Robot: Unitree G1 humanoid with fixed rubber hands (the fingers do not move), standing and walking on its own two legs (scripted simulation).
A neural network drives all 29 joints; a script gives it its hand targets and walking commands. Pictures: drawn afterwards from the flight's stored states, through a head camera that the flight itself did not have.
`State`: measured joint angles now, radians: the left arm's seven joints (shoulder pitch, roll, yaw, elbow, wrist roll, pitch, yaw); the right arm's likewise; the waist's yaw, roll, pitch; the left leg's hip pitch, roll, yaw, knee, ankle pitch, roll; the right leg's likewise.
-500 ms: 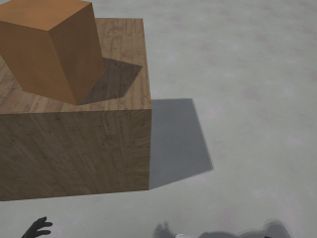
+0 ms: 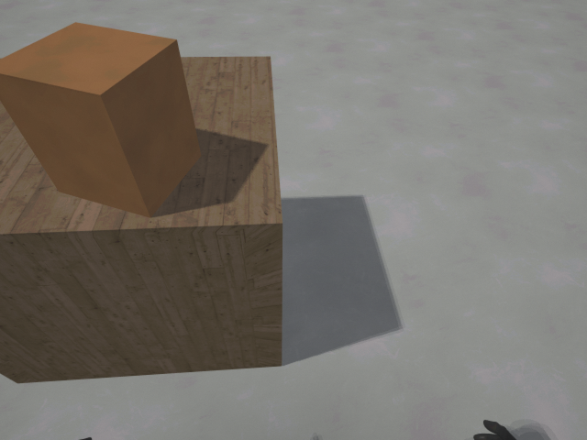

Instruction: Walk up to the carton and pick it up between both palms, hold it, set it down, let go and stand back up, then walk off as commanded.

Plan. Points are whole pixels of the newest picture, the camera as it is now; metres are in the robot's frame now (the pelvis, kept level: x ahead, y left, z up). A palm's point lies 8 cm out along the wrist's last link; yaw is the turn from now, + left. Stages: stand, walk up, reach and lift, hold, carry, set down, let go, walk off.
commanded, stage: walk up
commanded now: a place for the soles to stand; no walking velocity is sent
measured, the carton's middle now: (113, 121) +0.63 +0.33 +0.10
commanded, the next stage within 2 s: none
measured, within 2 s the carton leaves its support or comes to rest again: neither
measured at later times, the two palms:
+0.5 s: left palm out of the picture +0.08 +0.50 -0.10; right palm out of the picture +0.11 -0.23 -0.13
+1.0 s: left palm out of the picture +0.17 +0.67 -0.10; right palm (329, 402) +0.21 -0.06 -0.14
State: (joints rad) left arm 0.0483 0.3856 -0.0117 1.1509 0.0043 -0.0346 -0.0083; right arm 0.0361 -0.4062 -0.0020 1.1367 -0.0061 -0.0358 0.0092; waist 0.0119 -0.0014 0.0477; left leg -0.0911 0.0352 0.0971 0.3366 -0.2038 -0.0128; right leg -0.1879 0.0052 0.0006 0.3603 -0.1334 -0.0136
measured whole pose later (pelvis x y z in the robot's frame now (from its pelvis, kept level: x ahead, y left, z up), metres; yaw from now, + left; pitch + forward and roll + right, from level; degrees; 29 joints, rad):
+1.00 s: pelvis +0.11 +0.28 -0.06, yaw +3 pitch -2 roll +0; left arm 0.28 0.55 0.09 0.87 0.02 -0.06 0.11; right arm 0.26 -0.50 -0.12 0.71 -0.07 0.06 0.09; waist -0.03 0.04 0.09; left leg -0.48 0.07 0.03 0.92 -0.40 -0.01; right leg -0.49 -0.08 0.07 1.15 -0.60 -0.02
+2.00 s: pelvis +0.15 +0.38 -0.01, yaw +1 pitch -2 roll +0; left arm 0.04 0.41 0.02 1.05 0.01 0.00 -0.02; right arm 0.03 -0.41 -0.01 1.06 0.00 -0.04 -0.01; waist 0.01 -0.02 0.07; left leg -0.22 0.01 0.03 0.44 -0.19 -0.01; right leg -0.22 -0.02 0.02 0.47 -0.22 0.01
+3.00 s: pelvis +0.17 +0.28 +0.00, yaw +3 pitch -2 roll +0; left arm 0.00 0.40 0.03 1.06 0.00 -0.01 -0.01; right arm 0.03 -0.42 -0.01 1.04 -0.01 -0.03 0.00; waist 0.03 0.00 0.06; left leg -0.18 -0.02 -0.07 0.41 -0.19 -0.01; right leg -0.11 -0.02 -0.07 0.41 -0.27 -0.01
